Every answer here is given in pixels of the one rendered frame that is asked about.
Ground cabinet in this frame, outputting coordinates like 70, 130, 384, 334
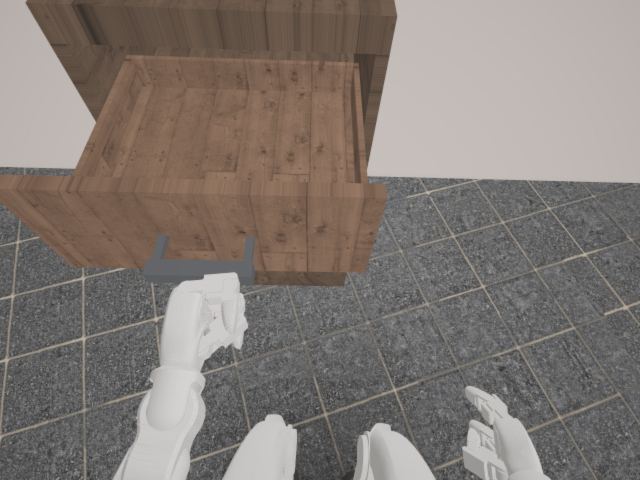
25, 0, 397, 287

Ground robot left forearm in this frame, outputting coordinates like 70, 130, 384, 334
112, 365, 206, 480

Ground left robot thigh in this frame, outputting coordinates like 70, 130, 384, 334
222, 421, 297, 480

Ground robot right hand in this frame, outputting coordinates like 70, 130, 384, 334
462, 386, 543, 480

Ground handle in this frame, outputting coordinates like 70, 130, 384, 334
143, 235, 255, 284

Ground right robot thigh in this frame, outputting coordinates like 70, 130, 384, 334
357, 429, 436, 480

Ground drawer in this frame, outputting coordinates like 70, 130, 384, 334
0, 55, 387, 273

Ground robot left hand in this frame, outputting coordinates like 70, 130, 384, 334
160, 272, 248, 371

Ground robot thigh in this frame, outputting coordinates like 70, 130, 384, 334
222, 421, 297, 480
357, 429, 436, 480

